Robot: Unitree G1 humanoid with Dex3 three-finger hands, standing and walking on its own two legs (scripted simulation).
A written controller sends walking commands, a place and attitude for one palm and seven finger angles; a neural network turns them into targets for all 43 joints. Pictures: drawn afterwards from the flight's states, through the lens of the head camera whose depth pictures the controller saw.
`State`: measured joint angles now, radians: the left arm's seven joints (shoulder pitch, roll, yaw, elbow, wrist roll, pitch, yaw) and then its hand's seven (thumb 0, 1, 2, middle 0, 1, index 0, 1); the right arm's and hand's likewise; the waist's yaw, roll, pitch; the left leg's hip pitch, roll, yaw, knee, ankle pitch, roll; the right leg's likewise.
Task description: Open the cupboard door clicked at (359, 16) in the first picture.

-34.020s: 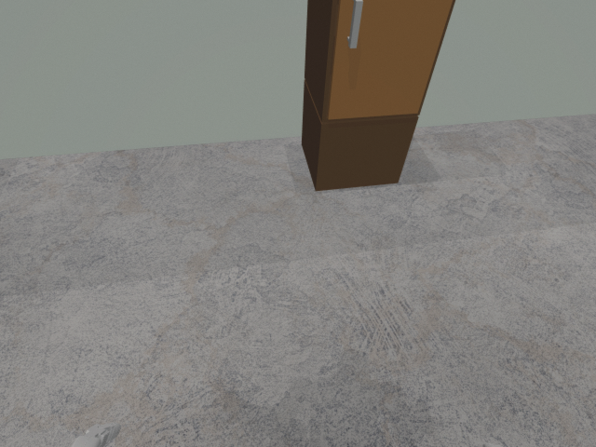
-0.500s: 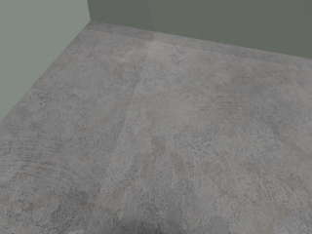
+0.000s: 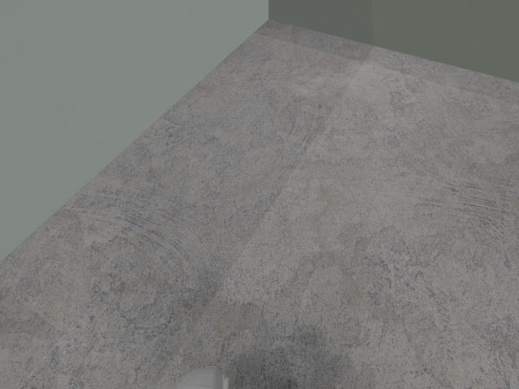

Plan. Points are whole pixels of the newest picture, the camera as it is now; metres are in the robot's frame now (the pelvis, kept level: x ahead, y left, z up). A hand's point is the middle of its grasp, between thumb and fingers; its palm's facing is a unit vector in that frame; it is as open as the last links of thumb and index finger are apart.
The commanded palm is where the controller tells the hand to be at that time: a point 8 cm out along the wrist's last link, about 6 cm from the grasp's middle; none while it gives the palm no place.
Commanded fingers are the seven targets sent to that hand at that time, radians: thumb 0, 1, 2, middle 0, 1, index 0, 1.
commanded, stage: turn to face it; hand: left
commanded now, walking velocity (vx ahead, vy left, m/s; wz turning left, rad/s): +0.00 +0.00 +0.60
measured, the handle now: out of the picture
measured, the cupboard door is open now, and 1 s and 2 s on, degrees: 47 47 47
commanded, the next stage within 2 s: none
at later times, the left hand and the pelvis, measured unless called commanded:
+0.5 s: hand out of the picture +0.05 +0.21 -0.16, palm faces +0.30 -0.91 -0.29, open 7.4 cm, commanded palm none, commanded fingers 0.00 0.90 0.90 -0.20 -0.30 -0.20 -0.30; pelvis +0.01 -0.03 -0.01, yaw +18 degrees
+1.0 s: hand out of the picture -0.04 +0.18 -0.18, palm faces +0.59 -0.77 -0.25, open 7.4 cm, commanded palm none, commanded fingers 0.00 0.90 0.90 -0.20 -0.30 -0.20 -0.30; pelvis +0.02 -0.05 -0.01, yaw +36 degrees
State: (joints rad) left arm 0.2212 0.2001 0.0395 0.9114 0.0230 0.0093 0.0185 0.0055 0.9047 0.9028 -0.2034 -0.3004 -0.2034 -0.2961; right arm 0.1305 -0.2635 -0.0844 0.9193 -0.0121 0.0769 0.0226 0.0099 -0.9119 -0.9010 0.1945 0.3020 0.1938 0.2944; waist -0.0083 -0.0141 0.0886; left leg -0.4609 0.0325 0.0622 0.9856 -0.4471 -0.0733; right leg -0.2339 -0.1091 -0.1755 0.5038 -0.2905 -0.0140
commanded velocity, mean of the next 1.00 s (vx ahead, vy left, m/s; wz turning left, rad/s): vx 0.00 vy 0.00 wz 0.60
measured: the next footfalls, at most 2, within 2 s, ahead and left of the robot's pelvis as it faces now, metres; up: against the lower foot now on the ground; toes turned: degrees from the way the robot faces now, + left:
left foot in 0.14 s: +0.05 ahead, +0.12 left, +0.00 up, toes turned +12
right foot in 0.52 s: +0.09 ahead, -0.16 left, +0.00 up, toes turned +17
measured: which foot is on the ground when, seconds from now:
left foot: up 0.00-0.12, down 0.14-0.50, up 0.52-0.80, down 0.82-1.00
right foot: down 0.00-0.14, up 0.16-0.50, down 0.52-0.82, up 0.84-1.00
